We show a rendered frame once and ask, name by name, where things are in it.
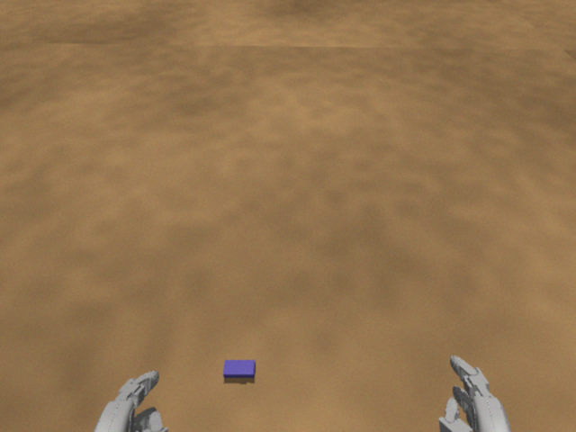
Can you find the right robot hand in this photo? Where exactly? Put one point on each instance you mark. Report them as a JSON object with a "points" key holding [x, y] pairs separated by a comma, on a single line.
{"points": [[484, 412]]}

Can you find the left robot hand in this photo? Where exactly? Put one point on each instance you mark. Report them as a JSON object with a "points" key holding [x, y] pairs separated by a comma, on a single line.
{"points": [[118, 415]]}

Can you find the small box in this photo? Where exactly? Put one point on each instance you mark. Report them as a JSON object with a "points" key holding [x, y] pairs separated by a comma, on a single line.
{"points": [[239, 369]]}

